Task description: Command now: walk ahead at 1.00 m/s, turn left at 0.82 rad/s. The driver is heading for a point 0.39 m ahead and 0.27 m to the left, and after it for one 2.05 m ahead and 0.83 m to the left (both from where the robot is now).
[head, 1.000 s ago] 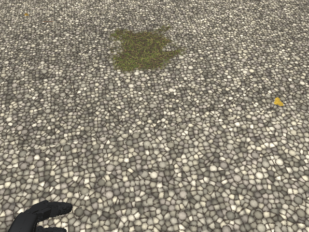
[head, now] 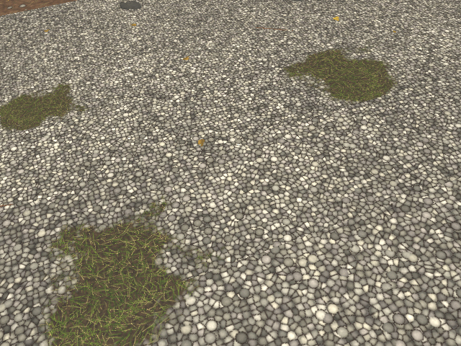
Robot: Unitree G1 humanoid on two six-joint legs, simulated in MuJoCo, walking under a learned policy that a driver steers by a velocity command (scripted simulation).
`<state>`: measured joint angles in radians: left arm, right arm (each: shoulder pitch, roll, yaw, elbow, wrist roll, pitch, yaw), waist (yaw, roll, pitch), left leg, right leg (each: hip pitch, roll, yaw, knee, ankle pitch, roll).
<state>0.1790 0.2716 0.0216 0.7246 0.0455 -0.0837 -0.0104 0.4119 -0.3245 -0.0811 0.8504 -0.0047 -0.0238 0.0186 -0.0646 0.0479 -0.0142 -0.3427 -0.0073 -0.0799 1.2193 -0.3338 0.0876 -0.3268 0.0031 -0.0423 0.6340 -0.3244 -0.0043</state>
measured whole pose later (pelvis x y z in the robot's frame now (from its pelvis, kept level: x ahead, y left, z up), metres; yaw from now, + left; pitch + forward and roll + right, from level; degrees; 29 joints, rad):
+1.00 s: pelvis +0.69 +0.10 -0.17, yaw +52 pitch +0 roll -1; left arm 0.20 0.38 0.05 0.70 0.02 -0.05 0.00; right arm 0.13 -0.30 -0.01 0.59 -0.01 -0.04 0.06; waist 0.04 -0.01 0.03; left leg -0.44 -0.02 0.03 0.70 -0.26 0.06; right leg -0.35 -0.09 -0.10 0.92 -0.50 0.04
